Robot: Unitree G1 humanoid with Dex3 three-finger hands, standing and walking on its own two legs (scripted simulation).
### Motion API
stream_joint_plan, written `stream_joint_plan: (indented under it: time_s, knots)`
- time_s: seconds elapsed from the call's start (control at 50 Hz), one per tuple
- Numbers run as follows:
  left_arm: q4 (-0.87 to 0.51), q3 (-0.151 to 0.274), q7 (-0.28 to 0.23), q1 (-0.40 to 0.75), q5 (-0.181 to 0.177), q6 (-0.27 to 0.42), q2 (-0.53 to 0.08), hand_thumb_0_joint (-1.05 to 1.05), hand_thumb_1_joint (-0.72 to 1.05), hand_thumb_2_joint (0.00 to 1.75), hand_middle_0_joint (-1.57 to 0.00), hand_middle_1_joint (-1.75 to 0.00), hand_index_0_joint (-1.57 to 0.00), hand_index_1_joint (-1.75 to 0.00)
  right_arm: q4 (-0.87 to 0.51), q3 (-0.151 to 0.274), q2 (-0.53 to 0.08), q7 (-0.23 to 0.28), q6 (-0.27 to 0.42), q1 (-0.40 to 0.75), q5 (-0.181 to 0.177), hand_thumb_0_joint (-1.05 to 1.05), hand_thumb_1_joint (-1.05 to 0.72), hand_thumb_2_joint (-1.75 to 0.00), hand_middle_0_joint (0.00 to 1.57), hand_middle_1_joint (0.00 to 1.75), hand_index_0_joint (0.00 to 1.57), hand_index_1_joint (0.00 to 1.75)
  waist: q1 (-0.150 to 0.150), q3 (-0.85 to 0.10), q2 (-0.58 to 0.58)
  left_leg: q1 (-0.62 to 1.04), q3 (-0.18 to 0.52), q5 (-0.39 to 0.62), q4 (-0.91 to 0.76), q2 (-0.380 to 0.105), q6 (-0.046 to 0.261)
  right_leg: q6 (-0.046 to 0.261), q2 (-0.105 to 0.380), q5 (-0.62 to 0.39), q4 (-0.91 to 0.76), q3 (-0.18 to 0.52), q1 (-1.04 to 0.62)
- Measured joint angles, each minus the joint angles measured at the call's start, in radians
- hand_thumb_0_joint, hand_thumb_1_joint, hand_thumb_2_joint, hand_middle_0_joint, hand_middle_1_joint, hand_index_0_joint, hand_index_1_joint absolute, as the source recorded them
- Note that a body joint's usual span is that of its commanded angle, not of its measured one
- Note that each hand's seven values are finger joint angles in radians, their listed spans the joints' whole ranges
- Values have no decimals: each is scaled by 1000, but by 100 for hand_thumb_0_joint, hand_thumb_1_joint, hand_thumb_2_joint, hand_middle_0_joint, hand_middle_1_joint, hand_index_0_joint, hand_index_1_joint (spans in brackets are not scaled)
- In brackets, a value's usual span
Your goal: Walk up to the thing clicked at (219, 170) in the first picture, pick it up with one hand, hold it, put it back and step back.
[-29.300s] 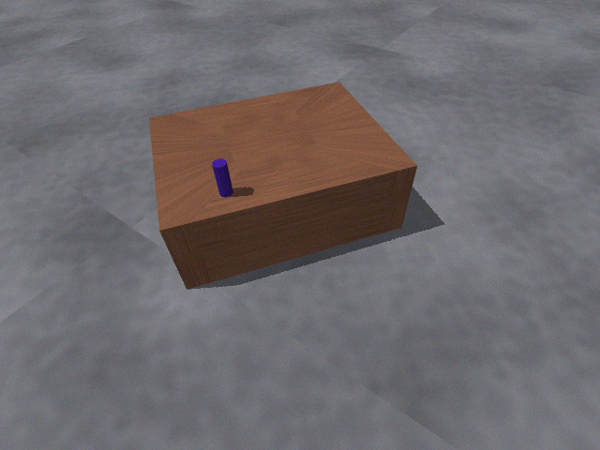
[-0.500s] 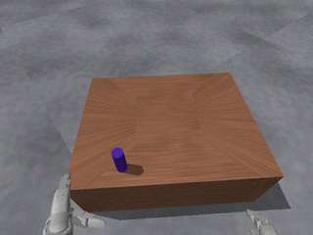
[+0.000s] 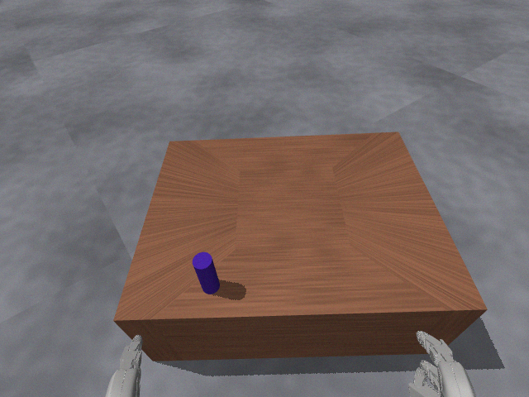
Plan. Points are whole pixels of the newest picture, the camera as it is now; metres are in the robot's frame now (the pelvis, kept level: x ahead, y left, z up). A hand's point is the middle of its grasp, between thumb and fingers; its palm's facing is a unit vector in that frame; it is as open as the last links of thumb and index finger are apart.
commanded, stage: home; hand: left
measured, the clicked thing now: (206, 274) +0.51 +0.20 -0.30
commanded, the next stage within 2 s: stand in 1.62 s
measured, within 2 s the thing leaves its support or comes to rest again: neither
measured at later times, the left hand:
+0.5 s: hand (160, 389) +0.19 +0.19 -0.06, palm faces +0.10 -0.96 -0.27, open 17.6 cm
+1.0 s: hand (154, 391) +0.18 +0.20 -0.06, palm faces +0.11 -0.96 -0.28, open 17.6 cm
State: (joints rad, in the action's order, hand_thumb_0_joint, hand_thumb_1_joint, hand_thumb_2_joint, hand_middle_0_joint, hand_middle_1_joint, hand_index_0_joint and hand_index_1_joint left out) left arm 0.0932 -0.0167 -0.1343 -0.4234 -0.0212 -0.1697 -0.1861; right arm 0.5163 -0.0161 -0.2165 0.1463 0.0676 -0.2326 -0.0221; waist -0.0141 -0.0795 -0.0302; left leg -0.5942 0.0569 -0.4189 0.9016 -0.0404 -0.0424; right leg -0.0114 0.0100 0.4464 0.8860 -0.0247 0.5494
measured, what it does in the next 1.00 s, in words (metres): stands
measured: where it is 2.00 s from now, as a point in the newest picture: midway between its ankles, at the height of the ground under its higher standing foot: outside the picture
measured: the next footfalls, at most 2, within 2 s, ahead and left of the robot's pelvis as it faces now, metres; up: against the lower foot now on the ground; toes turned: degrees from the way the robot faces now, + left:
none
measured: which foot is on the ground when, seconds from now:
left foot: down 0.00-1.00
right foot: down 0.00-1.00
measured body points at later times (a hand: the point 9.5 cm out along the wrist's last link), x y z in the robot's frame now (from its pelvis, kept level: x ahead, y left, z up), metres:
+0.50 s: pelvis +0.02 +0.01 -0.01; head +0.04 +0.01 +0.44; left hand +0.18 +0.24 -0.04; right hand +0.18 -0.23 -0.08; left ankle +0.02 +0.15 -0.69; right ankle +0.00 -0.13 -0.69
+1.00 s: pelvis +0.01 +0.02 -0.01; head +0.03 +0.02 +0.44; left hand +0.17 +0.25 -0.04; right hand +0.17 -0.22 -0.08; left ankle +0.02 +0.15 -0.69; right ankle +0.00 -0.13 -0.69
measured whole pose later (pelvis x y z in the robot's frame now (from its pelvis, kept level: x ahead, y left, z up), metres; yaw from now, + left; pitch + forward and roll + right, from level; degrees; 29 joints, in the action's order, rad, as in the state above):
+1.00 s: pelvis +0.01 +0.02 -0.01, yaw +0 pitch +8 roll -2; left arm -0.02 -0.01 -0.14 -0.47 -0.01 -0.27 -0.20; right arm 0.51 -0.02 -0.20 0.17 0.12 -0.28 -0.01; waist -0.02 -0.11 -0.03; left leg -0.64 0.05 -0.48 0.98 -0.04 -0.02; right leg -0.03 0.01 0.48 0.93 -0.02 0.57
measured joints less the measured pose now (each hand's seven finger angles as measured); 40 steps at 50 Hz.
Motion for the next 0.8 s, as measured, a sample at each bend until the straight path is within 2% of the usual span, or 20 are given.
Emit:
stream_joint_plan:
  time_s: [0.22, 0.8]
  knots:
    - [-29, 9, -1, -27, 2, -20, -13, -2, -58, 4, -5, -5, -5, -5, 5, 7, 0, 1, 19, -41, -2, 1, -90, -90, 20, 30, 21, 30, -9, -6, 6, -11, -10, -24, 24, -3, 3, -3, -2, 17, 19, 10, 13]
    - [-106, 11, -1, -45, 9, -81, -11, -2, -58, 4, -5, -5, -5, -5, -12, -2, 15, 12, 51, -31, 11, 1, -90, -90, 21, 30, 21, 30, -4, -21, 0, -36, -9, -62, 71, 2, 20, -22, 3, 38, 31, 9, 20]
